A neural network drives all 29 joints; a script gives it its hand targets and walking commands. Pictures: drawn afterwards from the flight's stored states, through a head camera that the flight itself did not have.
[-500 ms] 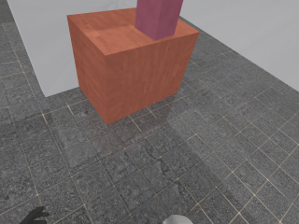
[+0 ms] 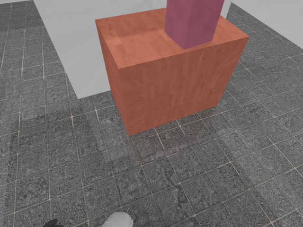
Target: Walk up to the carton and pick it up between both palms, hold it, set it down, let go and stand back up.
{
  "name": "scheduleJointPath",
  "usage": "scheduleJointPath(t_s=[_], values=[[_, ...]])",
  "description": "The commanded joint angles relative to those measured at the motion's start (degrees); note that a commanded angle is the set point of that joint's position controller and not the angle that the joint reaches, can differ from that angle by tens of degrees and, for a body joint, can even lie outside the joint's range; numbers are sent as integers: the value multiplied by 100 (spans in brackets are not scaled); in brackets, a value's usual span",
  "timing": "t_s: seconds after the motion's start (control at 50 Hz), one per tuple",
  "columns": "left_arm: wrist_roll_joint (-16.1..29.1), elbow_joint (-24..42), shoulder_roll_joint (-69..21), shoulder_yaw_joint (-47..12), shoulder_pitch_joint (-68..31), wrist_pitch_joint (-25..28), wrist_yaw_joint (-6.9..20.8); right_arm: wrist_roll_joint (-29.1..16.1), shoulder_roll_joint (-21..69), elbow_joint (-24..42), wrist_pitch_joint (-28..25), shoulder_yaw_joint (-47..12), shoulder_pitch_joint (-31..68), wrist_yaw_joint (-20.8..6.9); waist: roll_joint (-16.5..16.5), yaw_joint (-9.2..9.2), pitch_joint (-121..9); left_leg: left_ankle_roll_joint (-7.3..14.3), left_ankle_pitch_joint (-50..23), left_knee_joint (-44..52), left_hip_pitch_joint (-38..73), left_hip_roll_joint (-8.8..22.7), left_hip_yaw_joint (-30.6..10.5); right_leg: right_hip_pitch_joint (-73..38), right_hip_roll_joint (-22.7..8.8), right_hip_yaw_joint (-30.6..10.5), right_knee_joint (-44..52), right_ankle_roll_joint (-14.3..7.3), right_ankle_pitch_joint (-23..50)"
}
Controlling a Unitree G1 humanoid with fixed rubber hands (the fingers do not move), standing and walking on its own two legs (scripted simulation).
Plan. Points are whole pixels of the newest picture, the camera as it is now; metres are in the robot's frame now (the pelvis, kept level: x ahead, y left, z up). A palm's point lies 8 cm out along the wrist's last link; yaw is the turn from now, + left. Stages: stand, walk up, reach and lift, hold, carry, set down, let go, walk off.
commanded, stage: walk up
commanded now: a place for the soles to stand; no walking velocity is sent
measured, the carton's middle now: (191, 14) +1.11 -0.19 +0.01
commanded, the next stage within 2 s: none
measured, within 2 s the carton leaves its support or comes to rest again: neither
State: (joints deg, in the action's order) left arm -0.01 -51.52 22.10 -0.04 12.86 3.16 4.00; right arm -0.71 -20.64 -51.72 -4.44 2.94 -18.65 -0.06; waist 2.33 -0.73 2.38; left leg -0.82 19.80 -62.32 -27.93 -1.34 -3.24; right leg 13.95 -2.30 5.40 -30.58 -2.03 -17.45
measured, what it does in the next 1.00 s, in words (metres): walks ahead, turning left: left foot, then right foot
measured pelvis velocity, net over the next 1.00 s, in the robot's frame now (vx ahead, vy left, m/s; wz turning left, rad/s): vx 0.29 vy -0.18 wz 0.30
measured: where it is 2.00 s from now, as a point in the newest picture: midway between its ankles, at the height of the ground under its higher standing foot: (204, 177)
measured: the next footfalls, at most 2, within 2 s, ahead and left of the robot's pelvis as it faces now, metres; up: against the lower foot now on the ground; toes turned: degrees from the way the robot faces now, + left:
left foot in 0.20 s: +0.19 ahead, +0.07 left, +0.00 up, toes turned +7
right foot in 0.62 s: +0.34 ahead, -0.25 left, +0.00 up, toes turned +11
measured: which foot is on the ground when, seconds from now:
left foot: up 0.00-0.18, down 0.20-0.62, up 0.64-1.00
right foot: down 0.00-0.20, up 0.22-0.60, down 0.62-1.00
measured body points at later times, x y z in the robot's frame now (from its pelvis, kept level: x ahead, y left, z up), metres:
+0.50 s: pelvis +0.16 -0.07 -0.02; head +0.16 -0.03 +0.43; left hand +0.19 +0.26 -0.14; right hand +0.26 -0.39 -0.10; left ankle +0.15 +0.07 -0.74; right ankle +0.23 -0.24 -0.70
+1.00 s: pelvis +0.29 -0.18 -0.01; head +0.32 -0.15 +0.43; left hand +0.29 +0.12 -0.14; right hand +0.43 -0.48 -0.11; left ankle +0.31 -0.06 -0.72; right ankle +0.30 -0.26 -0.74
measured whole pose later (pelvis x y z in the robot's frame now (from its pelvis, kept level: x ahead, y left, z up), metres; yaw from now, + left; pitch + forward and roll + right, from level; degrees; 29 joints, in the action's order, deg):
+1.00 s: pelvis +0.29 -0.18 -0.01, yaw +17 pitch +2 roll +2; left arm 0.0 -44.8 22.0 0.0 14.3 -1.0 4.7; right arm -0.3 -21.8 -51.2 -5.0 2.9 -18.8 2.6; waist 4.0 -0.5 3.1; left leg 1.6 18.1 -42.7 -27.6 -0.1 4.9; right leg 18.4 -1.6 6.5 -37.3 -3.4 -20.6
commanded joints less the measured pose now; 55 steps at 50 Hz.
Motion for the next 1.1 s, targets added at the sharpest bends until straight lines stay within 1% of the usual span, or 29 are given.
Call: scheduleJointPath(t_s=[0.0, 0.06, 0.08, 0.14, 0.16, 0.18, 0.2, 0.22, 0.3, 0.36, 0.48, 0.54, 0.58, 0.6, 0.62, 0.64, 0.68, 0.72, 0.78, 0.82, 0.84, 0.9, 0.94, 0.96, 0.98, 1.0, 1.02, 1.06, 1.08], values=[[-182, 686, 1299, 841, 447, 18, -121, -18, -1253, 498, -49, 268, 451, 42, 757, -530, -81, 163, -470, 1484, -1071, 270, 597, -1921, -845, -517, 969, -295, 2904], [-259, 819, 1338, 868, 521, -73, -109, 22, -1042, 710, -141, 220, 673, 83, 599, -731, -94, 194, -449, 2338, -859, 267, 851, -2190, -1133, -538, 611, -808, 2888], [-246, 800, 1313, 873, 323, -130, -106, 70, -1032, 579, -140, 240, 346, 116, 941, -568, -261, 242, -535, 2432, -805, 220, 866, -2373, -1199, -531, 304, -858, 3065], [-151, 1047, 1118, 755, 27, -188, -105, 110, -1155, 210, -292, 346, -1185, 269, 119, 183, -959, 425, -2052, 4123, 2138, -54, 896, -1051, -471, 214, -1635, -341, 2803], [-160, 1080, 935, 647, 8, -191, -97, 127, -1624, 63, -288, 564, -1745, 379, -490, 546, -1370, 757, -1370, 3910, 3618, 612, -422, 432, -363, -47, -2595, -131, 1719], [-164, 1158, 703, 618, 146, -197, -43, 174, -2252, 105, -254, 730, -1765, 494, -1249, 466, -1415, 1287, -273, 4005, 4527, 2194, -3459, 2455, 496, -286, -3420, 140, -1240], [-267, 1280, 1424, 776, -494, -324, -47, 5, -2504, 198, -230, 807, -1698, 527, -210, 667, -1087, 1851, 1429, 4505, 3539, 2559, -4390, 2596, -44, -1230, -3980, 129, -1538], [-247, 1191, 1543, 764, -754, -340, -2, 20, -2416, 216, -226, 792, -1277, 553, -233, 536, -388, 1835, 2223, 4770, 2941, 2421, -4244, 2932, -207, -1374, -4353, 58, -1202], [-273, 894, 1275, 713, -84, -312, 108, 85, -1788, 352, -338, 503, -338, 420, 51, 140, 107, 1304, 169, 4458, 1912, 1579, -1700, 2418, -472, -1208, -3404, 131, -349], [-229, 1023, 1083, 664, -108, -373, 143, 160, -2012, 371, -356, 558, -519, 357, -789, 240, -77, 1394, -15, 4217, 2015, 1490, -1536, 2453, -471, -986, -2934, 263, -793], [-280, 1102, 1436, 681, -426, -352, 142, 198, -2282, 393, -292, 730, -266, 328, -938, 334, 46, 1362, 679, 3964, 1885, 1455, -1776, 2261, -628, -958, -1971, 329, -581], [-256, 1022, 1442, 721, -39, -255, 110, 175, -2320, 485, -260, 681, 175, 373, -1025, 109, -259, 1332, -676, 3104, 1712, 1546, -1596, 1555, -538, -724, -1188, 239, -568], [-304, 576, 1478, 833, 1199, -172, -17, 210, -1930, 470, -148, 526, 672, 385, -312, -732, -675, 869, -1099, 1277, 511, 971, -616, -538, -141, -251, 21, 158, 133], [-413, 431, 1877, 962, 1657, -154, -69, 223, -1369, 416, -93, 393, 377, 399, 1274, -1048, -723, 572, -271, -195, -503, 185, -400, -1376, -343, -971, 315, 218, -239], [-433, 707, 2426, 1038, 1280, -155, -112, 88, -1130, 626, -125, 274, 59, 463, 2656, -749, -385, 314, 1749, -937, -1970, -759, 27, -1131, -1631, -3523, 1704, -68, -1220], [-378, 927, 2336, 956, 501, -181, -49, 28, -1654, 538, -86, 382, 140, 533, 1645, -323, -186, 395, 1575, -1305, -1898, -295, -220, -532, -1916, -4301, 2122, -584, -2309], [-287, 1140, 1983, 877, 143, -159, -59, -30, -1920, 323, -59, 410, 16, 427, 523, -255, 554, 318, 544, -785, -1610, 116, -119, -80, -1550, -3000, 1790, -519, -2529], [-282, 1053, 1701, 817, 220, -187, -63, 22, -1848, 100, -81, 434, -398, 367, 719, -203, 220, 284, 159, -194, -1317, 235, -30, -425, -1144, -2012, 1371, -340, -986], [-348, 1089, 1554, 837, 630, -193, -51, 18, -1390, 328, -121, 336, -186, 342, 782, -414, -137, 185, 206, 513, -1110, 165, 325, -826, -1028, -1366, 1074, -677, 922], [-344, 1122, 1460, 855, 559, -232, -44, -19, -1371, 357, -173, 289, -186, 368, 924, -457, -150, 127, 134, 1178, -1052, 183, 467, -1173, -1102, -1287, 861, -913, 1573], [-289, 1066, 1460, 834, 629, -233, -71, -24, -1452, 347, -177, 332, 44, 380, 520, -461, -96, 194, 103, 1269, -878, 144, 633, -862, -1042, -1253, 809, -821, 1829], [-280, 1156, 1409, 892, 851, -300, -100, -11, -1233, 395, -220, 222, -37, 446, 992, -633, -759, 238, 64, 1991, -1022, 162, 819, -2317, -1191, -1282, 70, -875, 3246], [-258, 1274, 1240, 772, 437, -397, -82, 68, -1056, 326, -314, 217, -398, 469, 541, -306, -806, 269, -666, 3060, -31, 14, 1025, -1497, -957, -714, -514, -968, 3332], [-263, 1528, 1192, 726, -49, -431, -42, 72, -1223, -23, -377, 315, -1221, 510, 675, 157, -1086, 343, -1468, 3798, 1377, 61, 927, -624, -707, -361, -1129, -839, 2971], [-229, 1543, 1004, 626, -59, -423, -23, 83, -1603, -130, -374, 465, -1600, 579, 4, 392, -1286, 445, -1782, 3963, 2649, 591, 66, 476, -421, -327, -1858, -392, 1922], [-231, 1708, 803, 541, -157, -446, -7, 209, -2312, -96, -318, 693, -1860, 658, -927, 565, -1395, 1035, -465, 3984, 3713, 1931, -2428, 2497, 128, -406, -2773, -138, -169], [-304, 1584, 1189, 674, -229, -580, -35, 231, -2526, -1, -267, 775, -1611, 735, -522, 437, -936, 1432, 997, 4378, 3031, 2694, -3591, 2924, -96, -935, -3589, -50, -1250], [-339, 1489, 1419, 673, -156, -702, 26, 169, -2532, 205, -248, 775, -664, 750, -395, 254, 206, 1809, 2543, 4830, 1365, 2763, -3562, 2976, -481, -1282, -3854, 71, -1349], [-314, 1356, 1598, 764, -112, -680, 64, 152, -2417, 216, -240, 694, -311, 718, -275, 169, 211, 1685, 2029, 4621, 1226, 2534, -2920, 2698, -609, -1332, -3775, 159, -1196]])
